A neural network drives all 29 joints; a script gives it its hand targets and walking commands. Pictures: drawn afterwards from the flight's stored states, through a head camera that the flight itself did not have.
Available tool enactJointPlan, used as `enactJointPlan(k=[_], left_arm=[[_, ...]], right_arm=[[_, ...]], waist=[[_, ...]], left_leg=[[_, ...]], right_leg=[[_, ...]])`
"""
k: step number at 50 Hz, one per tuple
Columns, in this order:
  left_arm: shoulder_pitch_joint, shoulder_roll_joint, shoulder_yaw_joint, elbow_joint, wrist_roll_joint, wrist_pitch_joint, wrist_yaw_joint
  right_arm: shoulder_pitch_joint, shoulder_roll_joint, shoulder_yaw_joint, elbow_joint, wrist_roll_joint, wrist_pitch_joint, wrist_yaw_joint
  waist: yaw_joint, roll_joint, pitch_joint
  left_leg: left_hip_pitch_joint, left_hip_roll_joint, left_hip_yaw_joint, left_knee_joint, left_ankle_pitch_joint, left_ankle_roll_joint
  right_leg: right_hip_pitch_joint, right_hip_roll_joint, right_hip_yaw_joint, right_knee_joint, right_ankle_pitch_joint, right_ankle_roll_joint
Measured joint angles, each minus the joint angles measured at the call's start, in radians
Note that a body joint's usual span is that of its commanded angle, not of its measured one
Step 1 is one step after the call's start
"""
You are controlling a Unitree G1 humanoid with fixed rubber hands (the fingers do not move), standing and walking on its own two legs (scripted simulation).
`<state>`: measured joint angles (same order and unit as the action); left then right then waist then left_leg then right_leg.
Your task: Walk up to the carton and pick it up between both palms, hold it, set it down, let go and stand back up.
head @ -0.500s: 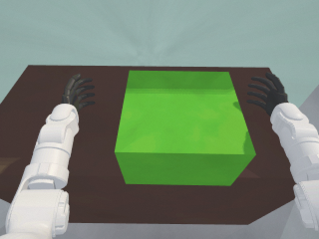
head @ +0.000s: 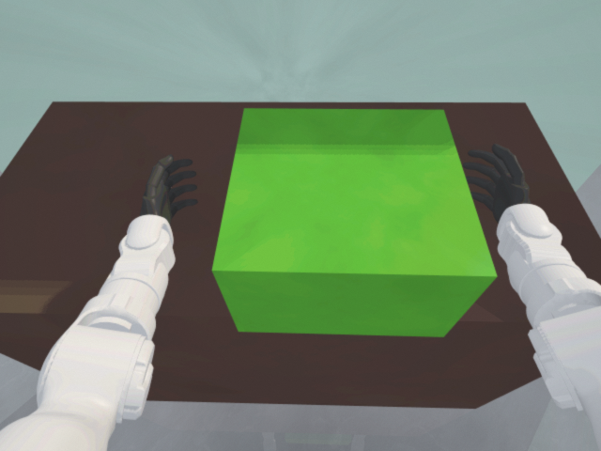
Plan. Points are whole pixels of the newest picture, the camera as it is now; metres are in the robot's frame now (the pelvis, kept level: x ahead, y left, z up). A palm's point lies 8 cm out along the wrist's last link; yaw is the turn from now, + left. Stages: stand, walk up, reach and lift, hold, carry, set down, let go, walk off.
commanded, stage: reach and lift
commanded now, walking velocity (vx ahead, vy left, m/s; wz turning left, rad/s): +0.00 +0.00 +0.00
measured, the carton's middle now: (341, 220) +0.44 -0.02 +0.02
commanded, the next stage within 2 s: none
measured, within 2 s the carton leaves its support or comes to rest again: neither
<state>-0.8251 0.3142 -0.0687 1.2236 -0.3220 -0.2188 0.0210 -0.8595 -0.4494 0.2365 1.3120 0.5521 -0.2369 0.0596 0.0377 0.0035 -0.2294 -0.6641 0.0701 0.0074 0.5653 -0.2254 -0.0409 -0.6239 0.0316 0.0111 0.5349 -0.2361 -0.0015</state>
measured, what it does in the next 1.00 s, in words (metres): stands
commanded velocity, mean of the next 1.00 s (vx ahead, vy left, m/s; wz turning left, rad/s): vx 0.00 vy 0.00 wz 0.00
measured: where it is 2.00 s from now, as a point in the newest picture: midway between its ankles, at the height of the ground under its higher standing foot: outside the picture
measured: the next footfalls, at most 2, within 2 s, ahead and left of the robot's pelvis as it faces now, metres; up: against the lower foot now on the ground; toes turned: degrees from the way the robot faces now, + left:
none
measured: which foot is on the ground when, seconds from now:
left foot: down 0.00-1.00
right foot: down 0.00-1.00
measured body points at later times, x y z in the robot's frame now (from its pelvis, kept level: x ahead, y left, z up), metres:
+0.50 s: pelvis -0.01 +0.00 -0.01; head +0.05 +0.00 +0.44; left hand +0.43 +0.19 +0.05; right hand +0.44 -0.22 +0.07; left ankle +0.01 +0.14 -0.73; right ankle +0.00 -0.12 -0.73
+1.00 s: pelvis -0.01 -0.01 -0.01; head +0.05 +0.00 +0.44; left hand +0.43 +0.19 +0.05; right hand +0.44 -0.22 +0.07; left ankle +0.01 +0.14 -0.73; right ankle +0.00 -0.12 -0.73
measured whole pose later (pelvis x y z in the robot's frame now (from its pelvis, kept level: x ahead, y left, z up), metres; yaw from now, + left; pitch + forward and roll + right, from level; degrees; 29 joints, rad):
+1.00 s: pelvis -0.01 -0.01 -0.01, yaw +0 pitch +22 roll -1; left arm -0.89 0.21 -0.04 1.40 -0.29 -0.37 0.07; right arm -0.91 -0.32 0.17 1.36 0.44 -0.27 -0.01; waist 0.01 0.00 -0.29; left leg -0.77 0.07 0.00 0.61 -0.23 -0.05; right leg -0.74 0.03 0.01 0.61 -0.25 -0.01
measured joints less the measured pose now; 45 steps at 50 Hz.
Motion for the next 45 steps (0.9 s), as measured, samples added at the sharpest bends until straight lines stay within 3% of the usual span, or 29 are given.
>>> enactJointPlan(k=[6,18,31,45], left_arm=[[-0.018,-0.014,-0.001,0.025,-0.001,-0.019,0.0],[-0.046,-0.077,0.019,0.083,0.024,-0.057,0.035],[-0.059,-0.115,0.04,0.138,0.04,-0.101,0.059],[-0.068,-0.104,0.027,0.172,0.032,-0.135,0.05]], right_arm=[[-0.017,0.014,0.023,0.005,0.015,-0.008,-0.002],[-0.04,0.081,-0.029,0.013,-0.058,-0.008,-0.031],[-0.051,0.108,-0.028,0.038,-0.07,-0.018,-0.058],[-0.059,0.123,-0.05,0.053,-0.098,-0.027,-0.071]], waist=[[0.003,-0.005,-0.01],[-0.007,-0.005,-0.034],[-0.013,-0.01,-0.049],[-0.024,-0.003,-0.053]], left_leg=[[-0.036,0.002,0.006,0.019,-0.001,0.0],[-0.081,0.001,0.009,0.039,0.002,0.0],[-0.087,0.002,0.015,0.046,-0.003,-0.002],[-0.095,0.0,0.0,0.052,-0.004,-0.008]], right_leg=[[-0.043,0.002,0.007,0.026,-0.001,0.0],[-0.095,0.001,0.01,0.055,0.0,-0.001],[-0.111,0.002,0.015,0.074,-0.008,-0.004],[-0.115,0.0,0.0,0.082,-0.014,-0.009]])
